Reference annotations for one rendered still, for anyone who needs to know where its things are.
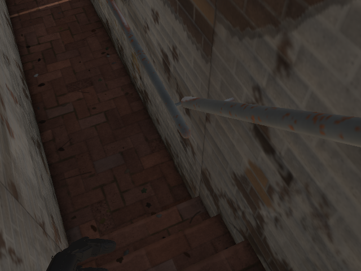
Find left robot hand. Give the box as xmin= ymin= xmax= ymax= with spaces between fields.
xmin=46 ymin=237 xmax=116 ymax=271

